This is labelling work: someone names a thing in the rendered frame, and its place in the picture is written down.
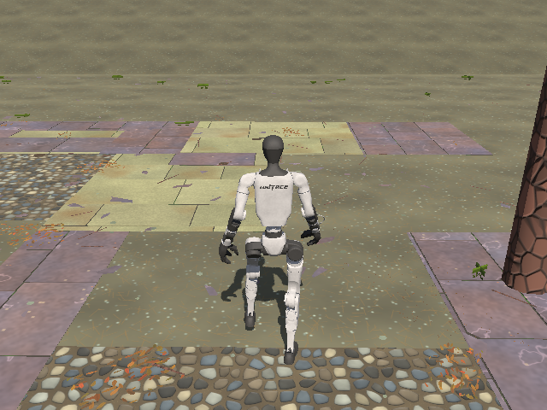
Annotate robot left forearm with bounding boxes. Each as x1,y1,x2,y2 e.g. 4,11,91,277
221,208,241,246

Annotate robot right hand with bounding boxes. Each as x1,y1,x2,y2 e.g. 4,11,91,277
301,230,321,246

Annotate robot right upper arm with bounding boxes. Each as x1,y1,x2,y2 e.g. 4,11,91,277
291,172,315,218

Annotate robot right foot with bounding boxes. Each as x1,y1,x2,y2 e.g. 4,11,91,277
284,341,298,365

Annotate robot right forearm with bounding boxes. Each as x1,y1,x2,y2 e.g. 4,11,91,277
305,204,320,233

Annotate robot left shin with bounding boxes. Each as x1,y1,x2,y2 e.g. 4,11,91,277
245,265,257,316

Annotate robot left upper arm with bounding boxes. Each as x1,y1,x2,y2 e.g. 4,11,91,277
233,173,256,221

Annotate robot left hand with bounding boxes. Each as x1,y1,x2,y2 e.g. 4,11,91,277
219,243,238,264

